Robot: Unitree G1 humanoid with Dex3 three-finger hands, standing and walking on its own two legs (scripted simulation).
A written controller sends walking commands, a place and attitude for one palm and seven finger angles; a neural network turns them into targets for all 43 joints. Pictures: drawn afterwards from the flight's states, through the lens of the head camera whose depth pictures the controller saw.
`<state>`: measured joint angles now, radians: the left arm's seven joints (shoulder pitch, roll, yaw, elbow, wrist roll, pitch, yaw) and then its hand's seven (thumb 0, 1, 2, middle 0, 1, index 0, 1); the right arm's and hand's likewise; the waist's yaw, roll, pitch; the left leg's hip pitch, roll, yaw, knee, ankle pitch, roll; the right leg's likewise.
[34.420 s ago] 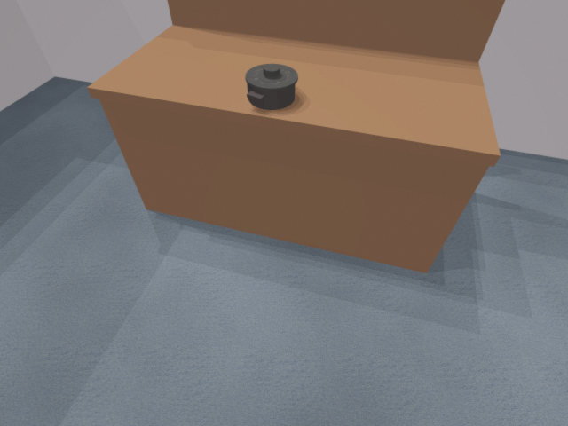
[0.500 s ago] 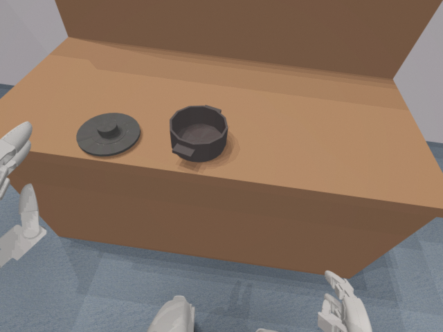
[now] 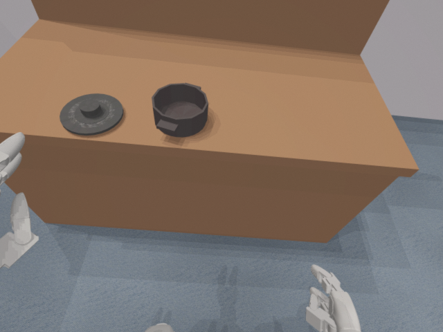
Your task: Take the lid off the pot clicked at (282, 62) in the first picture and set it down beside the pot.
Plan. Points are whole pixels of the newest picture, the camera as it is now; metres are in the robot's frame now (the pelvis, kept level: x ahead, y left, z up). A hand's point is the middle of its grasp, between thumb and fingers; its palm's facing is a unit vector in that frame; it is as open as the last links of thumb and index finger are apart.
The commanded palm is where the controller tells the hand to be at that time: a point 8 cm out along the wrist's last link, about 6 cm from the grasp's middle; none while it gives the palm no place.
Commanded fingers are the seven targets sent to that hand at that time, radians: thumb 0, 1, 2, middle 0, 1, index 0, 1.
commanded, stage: stop stepping back and stand still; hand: left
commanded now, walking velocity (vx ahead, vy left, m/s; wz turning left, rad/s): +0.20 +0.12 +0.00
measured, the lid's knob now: (90, 107) +0.67 +0.39 -0.07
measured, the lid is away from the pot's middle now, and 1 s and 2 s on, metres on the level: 0.25 0.25 0.25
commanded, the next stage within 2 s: let the arm hang, fingers relaxed in 0.56 s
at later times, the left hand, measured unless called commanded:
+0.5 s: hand out of the picture +0.13 +0.23 +0.17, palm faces +0.37 -0.83 -0.41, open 7.4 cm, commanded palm +0.08 +0.28 +0.19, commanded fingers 0.00 0.90 0.90 -0.20 -0.30 -0.20 -0.30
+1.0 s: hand out of the picture +0.00 +0.18 -0.18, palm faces +0.11 -0.98 -0.14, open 7.1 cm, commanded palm none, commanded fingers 0.00 0.90 0.90 -0.20 -0.30 -0.20 -0.30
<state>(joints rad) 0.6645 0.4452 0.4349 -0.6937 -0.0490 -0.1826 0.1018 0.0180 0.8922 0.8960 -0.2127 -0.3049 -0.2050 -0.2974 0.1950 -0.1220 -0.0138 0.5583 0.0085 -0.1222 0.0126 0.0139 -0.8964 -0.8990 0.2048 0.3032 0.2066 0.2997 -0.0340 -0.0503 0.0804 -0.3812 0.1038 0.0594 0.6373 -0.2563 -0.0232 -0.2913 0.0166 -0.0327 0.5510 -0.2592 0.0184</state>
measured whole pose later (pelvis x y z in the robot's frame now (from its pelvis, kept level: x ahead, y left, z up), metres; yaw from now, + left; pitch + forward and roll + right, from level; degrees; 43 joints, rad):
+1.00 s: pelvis -0.02 +0.00 +0.01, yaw +5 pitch -1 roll -1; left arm 0.29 0.19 0.03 0.94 0.02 0.05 0.02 0.00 0.98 0.89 -0.21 -0.30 -0.20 -0.30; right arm 0.25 -0.17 -0.02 0.93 -0.01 0.00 -0.02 0.01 -0.90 -0.90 0.20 0.30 0.20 0.30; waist 0.00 -0.08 0.07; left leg -0.27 -0.02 -0.05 0.58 -0.29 0.02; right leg -0.26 -0.01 -0.05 0.52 -0.24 0.00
